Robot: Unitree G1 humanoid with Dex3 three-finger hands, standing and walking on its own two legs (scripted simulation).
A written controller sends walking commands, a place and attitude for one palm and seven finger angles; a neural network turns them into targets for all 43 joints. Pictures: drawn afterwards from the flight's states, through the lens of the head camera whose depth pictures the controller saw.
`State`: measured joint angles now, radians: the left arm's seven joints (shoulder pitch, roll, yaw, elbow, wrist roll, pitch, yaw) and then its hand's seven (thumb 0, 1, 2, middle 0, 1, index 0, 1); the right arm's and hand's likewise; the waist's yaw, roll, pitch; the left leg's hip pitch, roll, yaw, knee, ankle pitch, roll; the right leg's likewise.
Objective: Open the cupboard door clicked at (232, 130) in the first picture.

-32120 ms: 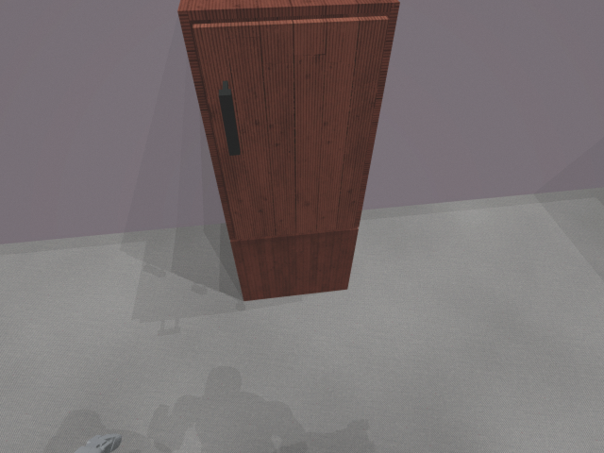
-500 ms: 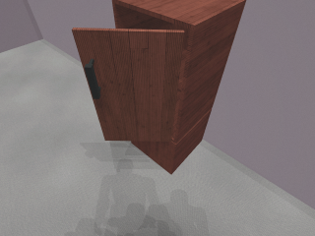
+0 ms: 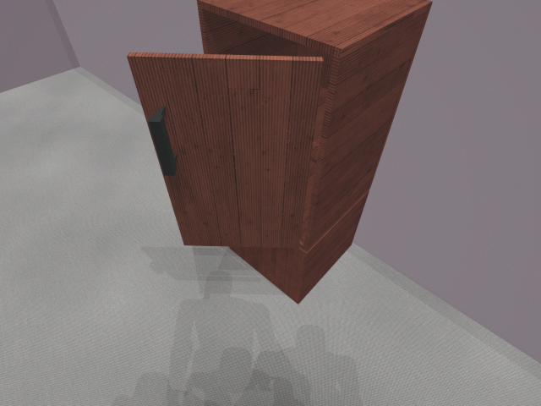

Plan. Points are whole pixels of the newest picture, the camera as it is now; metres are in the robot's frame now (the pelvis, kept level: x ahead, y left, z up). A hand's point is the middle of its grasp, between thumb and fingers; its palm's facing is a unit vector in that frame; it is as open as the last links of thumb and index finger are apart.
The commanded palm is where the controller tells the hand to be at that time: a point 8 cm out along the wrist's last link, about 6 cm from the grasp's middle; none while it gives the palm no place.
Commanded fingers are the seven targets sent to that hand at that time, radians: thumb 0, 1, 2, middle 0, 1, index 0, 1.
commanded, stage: look again from close up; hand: left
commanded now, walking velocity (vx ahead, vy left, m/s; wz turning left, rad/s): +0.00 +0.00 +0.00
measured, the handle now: (166, 141) +0.61 +0.26 +0.05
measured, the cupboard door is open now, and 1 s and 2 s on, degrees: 41 41 41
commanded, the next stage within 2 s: shuffle to correct the standing spot in 0.02 s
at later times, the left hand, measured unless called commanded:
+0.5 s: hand out of the picture +0.01 +0.19 -0.18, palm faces +0.07 -0.98 -0.17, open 7.4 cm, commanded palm none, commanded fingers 0.00 0.90 0.90 -0.20 -0.30 -0.20 -0.30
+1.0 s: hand out of the picture +0.12 +0.20 -0.17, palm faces +0.00 -0.97 -0.24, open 7.4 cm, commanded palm none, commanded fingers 0.00 0.90 0.90 -0.20 -0.30 -0.20 -0.30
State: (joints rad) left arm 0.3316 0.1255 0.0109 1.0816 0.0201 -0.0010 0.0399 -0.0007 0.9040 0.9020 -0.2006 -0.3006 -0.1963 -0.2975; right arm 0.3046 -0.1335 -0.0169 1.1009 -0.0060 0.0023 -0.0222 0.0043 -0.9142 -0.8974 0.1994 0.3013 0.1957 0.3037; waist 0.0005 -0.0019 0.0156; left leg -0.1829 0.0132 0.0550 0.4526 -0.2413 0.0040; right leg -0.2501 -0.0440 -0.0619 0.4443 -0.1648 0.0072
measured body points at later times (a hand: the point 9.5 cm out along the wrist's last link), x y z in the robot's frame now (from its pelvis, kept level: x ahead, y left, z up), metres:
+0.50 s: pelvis +0.04 +0.02 -0.01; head +0.04 +0.03 +0.44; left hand +0.01 +0.24 -0.17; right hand +0.00 -0.20 -0.16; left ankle +0.00 +0.11 -0.74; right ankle +0.05 -0.12 -0.74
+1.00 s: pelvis +0.05 +0.01 -0.01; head +0.06 +0.01 +0.44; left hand +0.12 +0.25 -0.15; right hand +0.07 -0.23 -0.16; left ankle +0.00 +0.11 -0.74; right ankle +0.07 -0.10 -0.74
